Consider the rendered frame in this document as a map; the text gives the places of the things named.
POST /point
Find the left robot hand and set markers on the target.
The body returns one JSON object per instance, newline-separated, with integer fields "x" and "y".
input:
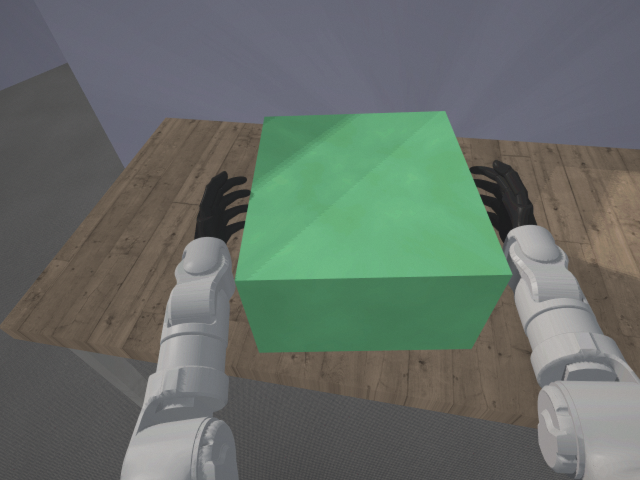
{"x": 212, "y": 219}

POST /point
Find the carton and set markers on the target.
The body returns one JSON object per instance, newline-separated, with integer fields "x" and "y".
{"x": 366, "y": 232}

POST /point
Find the table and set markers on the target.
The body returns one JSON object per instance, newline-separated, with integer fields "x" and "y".
{"x": 104, "y": 294}

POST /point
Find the left robot upper arm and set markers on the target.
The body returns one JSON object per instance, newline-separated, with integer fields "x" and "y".
{"x": 193, "y": 449}

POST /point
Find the robot left forearm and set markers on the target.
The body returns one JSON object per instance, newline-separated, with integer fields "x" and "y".
{"x": 190, "y": 380}

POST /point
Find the right robot hand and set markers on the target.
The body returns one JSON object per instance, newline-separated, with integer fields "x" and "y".
{"x": 511, "y": 205}

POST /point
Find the robot right forearm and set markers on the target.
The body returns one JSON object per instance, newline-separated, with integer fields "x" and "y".
{"x": 566, "y": 339}

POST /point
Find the right robot upper arm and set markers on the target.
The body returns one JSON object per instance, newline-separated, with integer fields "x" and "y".
{"x": 590, "y": 430}

